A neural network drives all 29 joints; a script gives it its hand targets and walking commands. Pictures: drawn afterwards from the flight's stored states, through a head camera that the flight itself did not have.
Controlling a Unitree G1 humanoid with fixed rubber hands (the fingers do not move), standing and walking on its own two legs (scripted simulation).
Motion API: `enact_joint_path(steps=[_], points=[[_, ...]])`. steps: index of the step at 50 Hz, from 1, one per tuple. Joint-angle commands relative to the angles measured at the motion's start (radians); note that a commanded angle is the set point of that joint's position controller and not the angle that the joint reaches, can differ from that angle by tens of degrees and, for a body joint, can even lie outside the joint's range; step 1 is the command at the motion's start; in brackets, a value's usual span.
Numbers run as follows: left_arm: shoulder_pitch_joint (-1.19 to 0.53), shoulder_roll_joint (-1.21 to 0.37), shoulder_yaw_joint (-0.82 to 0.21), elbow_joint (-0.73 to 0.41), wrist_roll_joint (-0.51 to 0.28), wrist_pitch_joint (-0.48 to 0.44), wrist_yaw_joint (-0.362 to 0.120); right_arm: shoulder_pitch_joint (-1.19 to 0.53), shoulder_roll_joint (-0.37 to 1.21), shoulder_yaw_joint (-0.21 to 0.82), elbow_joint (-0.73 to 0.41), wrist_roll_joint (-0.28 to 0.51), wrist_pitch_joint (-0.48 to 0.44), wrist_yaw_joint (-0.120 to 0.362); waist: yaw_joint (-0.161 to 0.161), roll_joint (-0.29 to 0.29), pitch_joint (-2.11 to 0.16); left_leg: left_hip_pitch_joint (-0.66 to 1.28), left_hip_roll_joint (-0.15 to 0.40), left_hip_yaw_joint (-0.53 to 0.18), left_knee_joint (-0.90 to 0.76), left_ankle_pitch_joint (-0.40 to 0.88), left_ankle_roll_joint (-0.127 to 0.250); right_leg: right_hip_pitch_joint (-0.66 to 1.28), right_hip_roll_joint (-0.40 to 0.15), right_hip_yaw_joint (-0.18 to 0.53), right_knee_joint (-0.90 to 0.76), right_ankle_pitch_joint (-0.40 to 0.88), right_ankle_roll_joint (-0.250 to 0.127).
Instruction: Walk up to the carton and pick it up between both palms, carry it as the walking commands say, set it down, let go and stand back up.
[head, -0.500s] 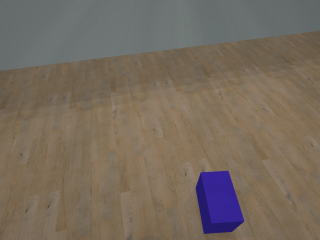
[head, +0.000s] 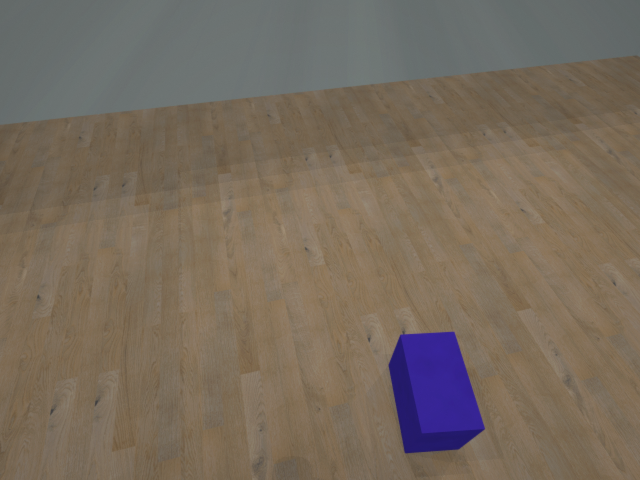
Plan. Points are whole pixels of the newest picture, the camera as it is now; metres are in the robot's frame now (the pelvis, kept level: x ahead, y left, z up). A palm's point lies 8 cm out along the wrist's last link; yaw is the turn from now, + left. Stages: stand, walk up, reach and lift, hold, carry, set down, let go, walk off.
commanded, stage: walk up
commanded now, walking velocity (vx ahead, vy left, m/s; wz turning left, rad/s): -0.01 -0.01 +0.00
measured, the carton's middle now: (429, 392) +0.45 -0.30 -0.65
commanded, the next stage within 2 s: none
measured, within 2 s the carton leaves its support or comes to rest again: neither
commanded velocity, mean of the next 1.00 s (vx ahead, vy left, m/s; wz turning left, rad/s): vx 0.01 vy -0.14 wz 0.04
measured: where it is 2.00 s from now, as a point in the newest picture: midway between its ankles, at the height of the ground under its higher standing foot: outside the picture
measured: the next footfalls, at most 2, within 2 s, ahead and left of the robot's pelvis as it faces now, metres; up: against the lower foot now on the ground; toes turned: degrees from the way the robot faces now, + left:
right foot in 1.00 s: -0.04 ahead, -0.29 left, +0.00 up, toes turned -6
left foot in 1.30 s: +0.01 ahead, -0.09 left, +0.00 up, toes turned +4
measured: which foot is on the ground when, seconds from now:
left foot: down 0.00-0.98, up 1.00-1.00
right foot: down 0.00-0.66, up 0.68-0.98, down 1.00-1.00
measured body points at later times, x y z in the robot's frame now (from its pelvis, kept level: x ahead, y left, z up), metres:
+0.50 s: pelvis -0.06 -0.03 +0.00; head -0.06 -0.04 +0.45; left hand +0.02 +0.22 -0.12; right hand +0.03 -0.27 -0.13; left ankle -0.05 +0.09 -0.73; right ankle -0.08 -0.13 -0.73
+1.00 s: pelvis -0.06 -0.14 +0.00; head +0.01 -0.14 +0.44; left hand +0.02 +0.12 -0.14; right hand -0.02 -0.41 -0.13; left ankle -0.05 +0.09 -0.73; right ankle -0.08 -0.29 -0.73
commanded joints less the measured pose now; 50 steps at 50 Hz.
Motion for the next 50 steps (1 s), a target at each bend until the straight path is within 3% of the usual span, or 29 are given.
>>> enact_joint_path(steps=[1,4,8,12,16,23,29,30,31,32,33,34,36,38,40,43,45,46,47,48,49,50], points=[[0.078,0.066,-0.009,0.001,0.003,0.003,0.004,0.022,-0.143,-0.015,-0.046,-0.01,-0.024,-0.009,0.004,0.147,-0.071,0.092,0.166,-0.125,-0.108,0.667,0.007,0.012,-0.042,0.018,-0.133,0.309,-0.029],[0.085,0.065,-0.009,0.015,0.008,0.002,0.004,0.008,-0.128,-0.014,-0.046,-0.011,-0.025,-0.006,0.002,0.115,-0.041,0.059,0.147,-0.135,-0.147,0.488,0.007,0.028,-0.055,0.047,-0.172,0.33,-0.033],[0.097,0.065,-0.009,0.029,0.007,-0.011,0.005,0.018,-0.112,-0.011,-0.04,-0.006,-0.033,-0.003,-0.008,0.084,-0.064,0.08,0.124,-0.125,-0.144,0.465,-0.005,0.035,-0.073,0.07,-0.193,0.39,-0.037],[0.084,0.064,-0.012,0.026,0.017,-0.005,-0.001,0.0,-0.115,-0.012,-0.04,-0.013,-0.024,0.003,-0.012,0.1,0.013,0.026,0.13,-0.162,-0.204,0.284,-0.008,-0.009,-0.065,0.08,-0.228,0.239,-0.042],[0.08,0.07,-0.011,0.026,0.024,-0.008,-0.004,-0.004,-0.104,-0.012,-0.036,-0.015,-0.018,0.007,-0.02,0.071,0.059,-0.004,0.104,-0.152,-0.216,0.16,-0.019,-0.041,-0.085,0.114,-0.284,0.166,-0.05],[0.052,0.081,-0.006,0.012,0.028,-0.009,-0.007,0.009,-0.1,-0.014,-0.028,-0.016,-0.015,0.011,-0.038,0.054,0.087,-0.016,0.08,-0.138,-0.201,0.119,-0.029,-0.08,-0.098,0.14,-0.34,0.053,-0.052],[0.051,0.076,-0.004,0.008,0.025,-0.012,-0.006,0.01,-0.105,-0.014,-0.026,-0.015,-0.02,0.01,-0.038,0.071,0.066,-0.009,0.086,-0.137,-0.202,0.158,-0.029,-0.059,-0.09,0.113,-0.309,0.114,-0.047],[0.035,0.083,-0.005,-0.001,0.031,-0.004,-0.004,0.01,-0.12,-0.053,-0.016,-0.049,-0.015,-0.004,-0.031,0.062,0.06,-0.071,0.14,-0.127,-0.193,0.114,-0.017,-0.077,-0.089,0.083,-0.269,0.111,-0.06],[-0.041,0.155,0.032,-0.056,0.023,0.052,-0.053,0.222,-0.337,-0.131,0.01,-0.049,0.017,-0.062,-0.076,0.077,0.097,0.137,0.459,-0.476,-0.322,0.048,0.075,-0.367,0.028,-0.038,0.07,-0.061,0.02],[-0.072,0.135,0.048,-0.097,0.017,0.071,-0.068,0.287,-0.4,-0.165,0.019,-0.036,0.019,-0.079,-0.094,0.18,0.067,0.129,0.64,-0.68,-0.4,0.179,0.187,-0.457,0.01,0.024,0.416,-0.175,0.068],[-0.076,0.138,0.049,-0.11,0.013,0.084,-0.071,0.258,-0.395,-0.166,0.012,-0.028,0.014,-0.084,-0.066,0.146,0.067,0.062,0.642,-0.641,-0.416,0.198,0.204,-0.459,-0.038,0.094,0.547,-0.15,0.069],[-0.091,0.131,0.044,-0.113,0.021,0.084,-0.069,0.193,-0.356,-0.151,-0.002,-0.035,0.009,-0.08,-0.054,0.14,0.082,0.003,0.593,-0.578,-0.429,0.151,0.191,-0.456,-0.053,0.109,0.58,-0.105,0.058],[-0.113,0.133,0.035,-0.109,0.031,0.08,-0.076,0.086,-0.323,-0.131,-0.045,-0.038,0.006,-0.074,-0.038,0.181,0.072,0.001,0.504,-0.457,-0.407,0.18,0.149,-0.449,-0.074,0.121,0.571,-0.041,0.054],[-0.11,0.105,0.016,-0.123,0.029,0.076,-0.077,0.064,-0.302,-0.124,-0.031,-0.051,-0.006,-0.066,-0.026,0.254,0.048,0.029,0.406,-0.315,-0.355,0.374,0.087,-0.369,-0.08,0.083,0.369,-0.016,0.062],[-0.126,0.094,0.007,-0.143,0.023,0.074,-0.081,0.139,-0.313,-0.129,-0.008,-0.056,-0.007,-0.059,-0.047,0.317,0.009,0.106,0.379,-0.279,-0.307,0.528,0.072,-0.342,-0.06,0.03,0.234,-0.038,0.075],[-0.114,0.092,-0.001,-0.136,0.013,0.075,-0.084,0.122,-0.332,-0.138,-0.015,-0.053,0.0,-0.05,-0.048,0.405,-0.007,0.088,0.358,-0.221,-0.267,0.507,0.06,-0.239,-0.05,-0.018,0.086,-0.05,0.074],[-0.062,0.077,-0.008,-0.112,0.01,0.064,-0.079,0.084,-0.332,-0.137,-0.023,-0.044,0.004,-0.044,-0.015,0.419,-0.047,0.062,0.319,-0.144,-0.185,0.56,0.035,-0.117,-0.021,-0.066,-0.092,0.016,0.062],[0.001,0.078,-0.007,-0.088,0.011,0.054,-0.073,0.072,-0.315,-0.132,-0.025,-0.036,0.004,-0.041,0.018,0.391,-0.097,0.025,0.28,-0.093,-0.104,0.523,0.008,0.011,-0.017,-0.101,-0.233,0.123,0.059],[0.069,0.12,0.008,-0.071,0.017,0.04,-0.068,0.097,-0.256,-0.11,-0.024,-0.039,0.001,-0.036,0.041,0.265,-0.178,-0.045,0.207,-0.039,0.053,0.358,-0.027,0.163,-0.06,-0.079,-0.304,0.217,0.048],[0.156,0.213,0.035,-0.057,0.024,0.026,-0.064,0.103,-0.158,-0.076,-0.059,-0.05,0.004,-0.033,0.086,-0.125,-0.212,-0.288,0.062,0.053,0.353,-0.212,-0.081,0.295,-0.281,0.094,-0.316,0.594,0.016],[0.17,0.269,0.051,-0.054,0.026,0.026,-0.058,0.091,-0.117,-0.064,-0.086,-0.051,0.014,-0.045,0.085,-0.262,-0.181,-0.437,0.051,0.062,0.539,-0.359,-0.109,0.271,-0.386,0.14,-0.221,0.779,-0.043],[0.157,0.247,0.052,-0.053,0.024,0.028,-0.05,0.062,-0.127,-0.069,-0.085,-0.05,0.015,-0.052,0.076,-0.23,-0.181,-0.44,0.093,0.011,0.589,-0.346,-0.099,0.233,-0.36,0.094,-0.193,0.777,-0.065]])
